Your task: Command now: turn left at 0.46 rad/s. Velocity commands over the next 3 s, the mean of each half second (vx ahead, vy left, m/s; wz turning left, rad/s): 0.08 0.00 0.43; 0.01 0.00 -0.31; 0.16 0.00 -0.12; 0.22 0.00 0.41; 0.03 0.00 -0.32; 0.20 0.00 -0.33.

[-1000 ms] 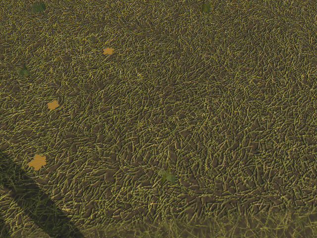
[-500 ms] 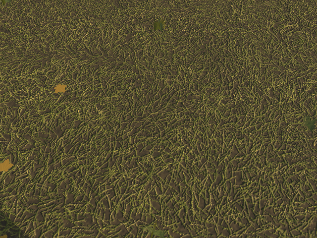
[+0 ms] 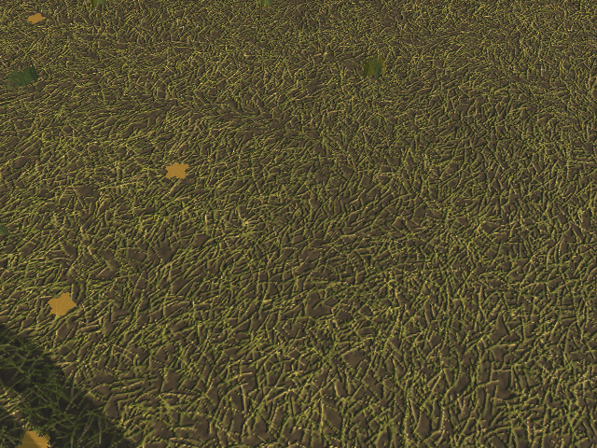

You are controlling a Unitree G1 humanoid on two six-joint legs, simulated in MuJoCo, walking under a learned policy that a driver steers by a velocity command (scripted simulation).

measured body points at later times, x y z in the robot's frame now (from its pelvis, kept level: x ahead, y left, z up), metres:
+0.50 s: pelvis +0.03 -0.03 +0.02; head +0.05 -0.05 +0.47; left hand +0.10 +0.26 -0.06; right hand +0.24 -0.28 -0.08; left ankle -0.02 +0.10 -0.66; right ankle +0.07 -0.14 -0.72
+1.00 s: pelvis +0.02 -0.06 +0.01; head +0.06 -0.08 +0.45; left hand +0.17 +0.23 -0.07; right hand +0.18 -0.34 -0.11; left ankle -0.01 +0.10 -0.69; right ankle +0.04 -0.14 -0.72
